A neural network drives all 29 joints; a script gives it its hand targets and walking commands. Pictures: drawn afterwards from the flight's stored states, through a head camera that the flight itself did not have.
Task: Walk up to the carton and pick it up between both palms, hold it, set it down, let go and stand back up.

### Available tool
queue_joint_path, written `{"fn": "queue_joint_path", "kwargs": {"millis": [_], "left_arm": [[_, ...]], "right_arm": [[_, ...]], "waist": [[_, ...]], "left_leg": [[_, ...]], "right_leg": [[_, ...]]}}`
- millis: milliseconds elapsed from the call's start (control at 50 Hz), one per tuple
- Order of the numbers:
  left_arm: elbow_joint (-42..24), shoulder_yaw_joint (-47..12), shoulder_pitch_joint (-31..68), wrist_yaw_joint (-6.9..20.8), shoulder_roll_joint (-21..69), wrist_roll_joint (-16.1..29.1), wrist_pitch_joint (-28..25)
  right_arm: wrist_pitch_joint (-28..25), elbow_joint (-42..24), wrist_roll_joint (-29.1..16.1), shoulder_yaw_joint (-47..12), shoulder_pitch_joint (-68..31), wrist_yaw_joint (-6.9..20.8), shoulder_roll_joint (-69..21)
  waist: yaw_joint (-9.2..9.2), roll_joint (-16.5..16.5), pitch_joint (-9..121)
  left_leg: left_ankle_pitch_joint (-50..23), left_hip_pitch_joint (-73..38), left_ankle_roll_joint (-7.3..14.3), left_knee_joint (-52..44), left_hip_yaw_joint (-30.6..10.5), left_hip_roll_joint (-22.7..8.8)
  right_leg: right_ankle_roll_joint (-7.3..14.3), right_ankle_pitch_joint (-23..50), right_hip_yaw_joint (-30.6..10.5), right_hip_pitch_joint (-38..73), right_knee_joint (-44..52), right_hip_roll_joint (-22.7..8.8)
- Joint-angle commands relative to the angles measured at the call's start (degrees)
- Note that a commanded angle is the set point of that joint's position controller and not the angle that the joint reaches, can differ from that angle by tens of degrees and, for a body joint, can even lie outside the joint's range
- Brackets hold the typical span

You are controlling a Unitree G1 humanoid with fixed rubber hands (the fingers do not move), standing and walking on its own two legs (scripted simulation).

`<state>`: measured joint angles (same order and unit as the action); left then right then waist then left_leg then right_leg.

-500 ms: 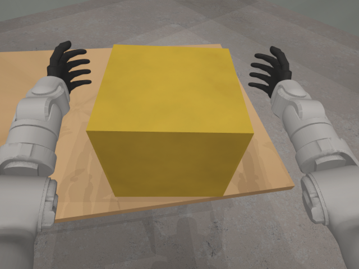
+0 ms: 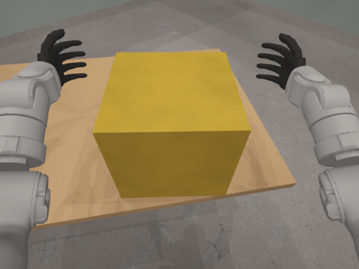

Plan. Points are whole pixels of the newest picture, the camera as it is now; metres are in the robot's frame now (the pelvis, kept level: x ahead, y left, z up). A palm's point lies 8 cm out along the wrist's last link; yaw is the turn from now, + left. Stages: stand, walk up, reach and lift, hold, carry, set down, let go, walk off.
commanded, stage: set down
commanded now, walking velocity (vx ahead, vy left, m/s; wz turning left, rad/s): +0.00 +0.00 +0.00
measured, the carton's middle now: (172, 126) +0.45 +0.05 +0.07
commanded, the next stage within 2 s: none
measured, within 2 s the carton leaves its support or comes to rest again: neither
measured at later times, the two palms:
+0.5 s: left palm (51, 129) +0.35 +0.28 +0.16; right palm (294, 128) +0.38 -0.20 +0.15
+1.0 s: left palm (57, 169) +0.29 +0.27 +0.10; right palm (299, 169) +0.31 -0.20 +0.10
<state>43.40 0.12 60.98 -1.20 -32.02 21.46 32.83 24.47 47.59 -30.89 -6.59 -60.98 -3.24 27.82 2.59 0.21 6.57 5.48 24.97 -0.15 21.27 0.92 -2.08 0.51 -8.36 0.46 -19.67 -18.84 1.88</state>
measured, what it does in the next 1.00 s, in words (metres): stands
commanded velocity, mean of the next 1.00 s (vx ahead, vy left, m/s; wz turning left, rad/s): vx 0.00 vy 0.00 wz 0.00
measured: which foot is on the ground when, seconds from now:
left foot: down 0.00-1.00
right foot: down 0.00-1.00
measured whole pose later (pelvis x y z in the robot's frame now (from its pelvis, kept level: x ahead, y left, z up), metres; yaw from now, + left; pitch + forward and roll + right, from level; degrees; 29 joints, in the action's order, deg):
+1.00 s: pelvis +0.01 +0.00 +0.00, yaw -1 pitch +0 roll +0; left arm -5.7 12.4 6.5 -1.2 -19.0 15.5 32.5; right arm 19.6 0.9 -23.7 1.5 -5.9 -3.1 19.9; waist 2.2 1.8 -0.2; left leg 7.3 12.7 -0.1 19.7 2.1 -1.3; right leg 0.5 -10.7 -1.0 -8.6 -19.0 1.2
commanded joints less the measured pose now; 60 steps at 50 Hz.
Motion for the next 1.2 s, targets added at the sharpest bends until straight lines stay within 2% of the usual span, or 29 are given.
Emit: {"fn": "queue_joint_path", "kwargs": {"millis": [0,40,60,80,100,120,160,200,240,320,400,500,600,700,820,900,1180], "left_arm": [[-10.8,4.2,31.0,0.1,-13.3,-0.2,-1.5],[-11.1,4.4,29.2,0.5,-12.4,-1.0,-0.9],[-8.5,8.6,3.1,2.2,-3.1,-6.9,0.5],[-18.1,10.4,6.9,3.5,-7.5,-8.4,0.4],[-20.0,9.8,5.4,3.9,-7.6,-7.9,1.1],[-22.3,10.0,5.8,4.0,-7.8,-7.4,1.3],[-26.2,10.7,7.2,3.3,-8.1,-6.3,1.1],[-31.1,10.4,9.3,1.7,-8.2,-4.6,0.2],[-36.1,10.0,10.5,0.1,-8.3,-3.4,-0.7],[-43.5,10.7,7.3,-1.6,-9.2,-2.1,-1.4],[-43.7,12.7,1.9,-1.7,-9.9,-2.2,-0.5],[-39.8,14.6,-6.1,-0.7,-7.6,-3.8,1.2],[-39.1,15.2,-13.3,0.5,-4.1,-5.4,1.5],[-45.4,15.3,-18.5,0.7,-1.9,-5.7,0.5],[-56.9,16.0,-26.7,0.0,-0.5,-5.8,-1.2],[-61.9,16.7,-34.0,-0.2,0.5,-6.1,-3.0],[-64.2,15.2,-56.8,1.5,3.3,-5.3,-13.2]], "right_arm": [[-1.7,-10.0,0.2,5.2,-31.9,-0.2,12.6],[-1.5,-9.4,0.9,5.8,-29.7,-0.3,12.3],[-1.5,-1.7,-0.5,0.0,-8.1,0.9,7.9],[-3.1,-9.8,-2.2,2.6,-10.1,0.5,10.6],[-3.3,-11.9,-1.8,4.3,-8.1,0.2,10.0],[-3.6,-15.1,-0.5,6.0,-8.1,0.2,9.9],[-3.8,-19.8,2.0,9.5,-8.3,0.5,8.8],[-4.2,-24.9,4.1,12.8,-9.4,1.0,7.9],[-4.9,-29.8,5.5,15.0,-9.8,1.6,7.7],[-5.9,-36.2,5.7,15.6,-6.0,1.9,8.5],[-5.2,-36.9,4.7,14.3,-1.1,1.6,9.0],[-3.2,-35.8,4.5,12.6,5.7,1.6,7.2],[-2.3,-38.0,5.0,11.7,12.5,1.5,4.5],[-3.4,-44.7,5.9,12.7,19.1,1.3,3.4],[-6.0,-54.3,6.9,14.2,28.2,0.6,3.6],[-7.8,-59.0,7.2,14.1,35.4,0.1,3.1],[-12.3,-69.6,10.8,12.8,60.6,0.0,-2.0]], "waist": [[-0.55,-0.7,37.4],[-1.28,-1.8,35.9],[-0.87,-0.6,27.0],[-0.67,-2.4,31.1],[-2.07,-2.7,28.2],[-2.56,-2.4,25.9],[-2.69,-3.1,21.7],[-2.64,-4.9,20.7],[-2.6,-6.7,22.6],[-2.18,-8.0,28.3],[-1.43,-6.5,29.3],[-0.65,-2.3,23.6],[-0.61,0.4,16.4],[-1.05,-0.6,13.4],[-1.09,-3.3,14.4],[-0.51,-3.8,14.2],[1.13,-0.5,5.1]], "left_leg": [[-15.1,-22.2,0.1,0.8,0.2,1.2],[-15.4,-23.0,-0.3,0.7,0.1,1.2],[-22.5,-29.7,0.4,0.7,-0.5,-0.2],[-24.8,-30.4,-0.6,1.3,0.2,1.3],[-24.5,-28.3,-0.9,0.9,0.1,1.4],[-22.6,-27.9,-1.0,0.5,0.7,1.9],[-15.2,-26.1,-0.7,-0.3,1.0,2.2],[-7.8,-24.0,-0.8,-1.1,0.5,2.1],[-5.4,-24.6,-1.3,-1.0,0.1,1.8],[-10.4,-27.9,-1.8,0.7,0.0,1.6],[-11.5,-27.4,-0.8,0.8,0.0,1.5],[-6.7,-24.0,1.1,-1.6,0.2,1.4],[-2.9,-22.1,1.5,-3.5,0.6,1.9],[-3.9,-23.5,0.5,-3.5,0.8,2.4],[-11.8,-27.9,-1.7,-1.4,1.2,2.6],[-15.2,-29.6,-2.3,-0.7,1.4,2.8],[-14.5,-30.1,-1.6,-2.5,1.1,3.1]], "right_leg": [[-2.4,19.0,0.1,12.7,-0.1,0.3],[-2.2,18.2,0.1,12.7,0.5,0.3],[-1.4,21.3,0.0,19.7,0.7,1.0],[-1.0,21.3,-0.2,20.2,1.5,0.9],[-1.3,21.5,0.0,20.8,1.0,0.8],[-1.5,18.8,0.5,18.9,1.5,0.9],[-1.0,9.5,1.1,13.2,3.0,1.0],[-0.5,4.0,1.4,9.7,3.0,0.7],[-0.1,3.5,1.6,7.8,2.3,0.7],[0.2,6.4,1.0,7.6,1.2,0.8],[0.0,6.2,-0.1,9.1,0.8,0.3],[-0.5,2.1,-1.1,10.9,1.5,-0.5],[-0.6,-0.8,-1.4,11.2,2.6,-0.7],[-0.3,0.2,-1.3,10.0,3.1,-0.3],[0.3,4.4,-1.0,9.0,3.0,0.7],[0.5,5.9,-1.3,9.2,3.2,0.9],[0.7,3.1,-3.2,8.6,6.8,-0.5]]}}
